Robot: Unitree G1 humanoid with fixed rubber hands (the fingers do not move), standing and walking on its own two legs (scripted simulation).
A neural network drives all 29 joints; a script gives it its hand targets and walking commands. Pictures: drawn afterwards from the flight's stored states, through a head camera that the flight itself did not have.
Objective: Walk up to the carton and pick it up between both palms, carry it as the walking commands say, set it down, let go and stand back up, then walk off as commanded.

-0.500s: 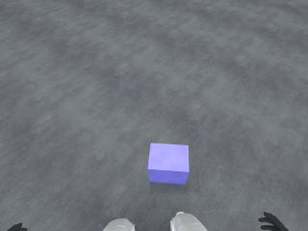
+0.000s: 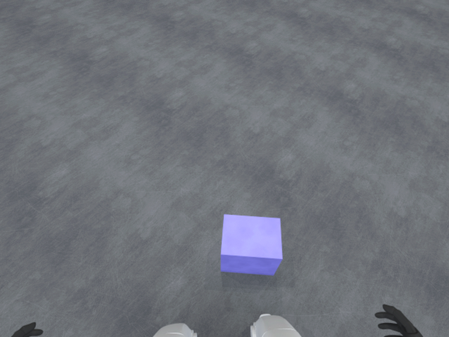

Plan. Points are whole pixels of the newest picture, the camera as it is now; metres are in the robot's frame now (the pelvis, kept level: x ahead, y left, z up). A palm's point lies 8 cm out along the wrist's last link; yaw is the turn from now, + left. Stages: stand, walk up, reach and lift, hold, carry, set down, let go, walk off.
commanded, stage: walk up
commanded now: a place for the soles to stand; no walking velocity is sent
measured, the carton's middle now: (249, 245) +0.50 -0.11 -0.62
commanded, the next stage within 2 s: none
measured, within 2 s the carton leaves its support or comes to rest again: neither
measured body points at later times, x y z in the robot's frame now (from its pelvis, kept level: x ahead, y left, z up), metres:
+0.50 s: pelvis -0.02 +0.00 +0.00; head -0.02 +0.00 +0.45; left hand +0.07 +0.36 -0.07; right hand +0.10 -0.33 -0.09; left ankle +0.00 +0.11 -0.70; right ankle +0.02 -0.13 -0.70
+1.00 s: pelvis -0.02 +0.00 +0.00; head -0.01 -0.01 +0.45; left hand +0.07 +0.36 -0.06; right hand +0.10 -0.33 -0.09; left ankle +0.00 +0.11 -0.70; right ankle +0.02 -0.13 -0.70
